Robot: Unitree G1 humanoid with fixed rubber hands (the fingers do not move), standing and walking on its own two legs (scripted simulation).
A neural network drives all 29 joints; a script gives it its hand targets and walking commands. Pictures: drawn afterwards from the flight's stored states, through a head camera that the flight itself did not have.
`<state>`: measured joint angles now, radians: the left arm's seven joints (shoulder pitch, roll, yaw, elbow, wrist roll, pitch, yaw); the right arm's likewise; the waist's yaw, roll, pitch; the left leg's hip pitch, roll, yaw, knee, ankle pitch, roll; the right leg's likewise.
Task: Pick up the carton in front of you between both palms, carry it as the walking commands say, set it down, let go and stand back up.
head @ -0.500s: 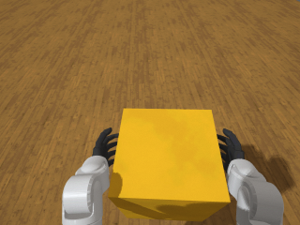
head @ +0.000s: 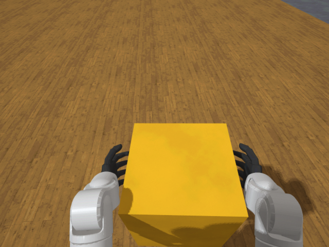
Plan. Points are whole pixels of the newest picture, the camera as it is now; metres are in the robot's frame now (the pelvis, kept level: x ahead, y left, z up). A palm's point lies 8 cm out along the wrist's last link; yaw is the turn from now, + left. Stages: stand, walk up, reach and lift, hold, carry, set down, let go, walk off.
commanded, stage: carry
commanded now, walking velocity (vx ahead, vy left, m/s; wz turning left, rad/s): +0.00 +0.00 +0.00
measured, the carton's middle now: (179, 188) +0.26 +0.00 +0.03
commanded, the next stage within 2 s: hold in 1.30 s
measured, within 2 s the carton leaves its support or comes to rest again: neither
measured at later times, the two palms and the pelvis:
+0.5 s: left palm (113, 175) +0.26 +0.15 +0.08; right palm (247, 179) +0.26 -0.15 +0.08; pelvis +0.01 +0.01 +0.00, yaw -1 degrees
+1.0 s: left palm (119, 183) +0.27 +0.15 +0.04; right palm (243, 187) +0.26 -0.15 +0.04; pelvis -0.02 +0.00 +0.00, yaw -1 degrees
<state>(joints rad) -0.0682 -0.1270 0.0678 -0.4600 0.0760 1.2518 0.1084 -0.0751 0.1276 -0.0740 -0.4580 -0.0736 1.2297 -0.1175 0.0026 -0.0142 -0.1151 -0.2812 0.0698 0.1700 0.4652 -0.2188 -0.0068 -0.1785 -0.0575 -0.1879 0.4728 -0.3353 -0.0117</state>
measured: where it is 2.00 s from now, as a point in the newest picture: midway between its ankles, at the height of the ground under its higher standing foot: outside the picture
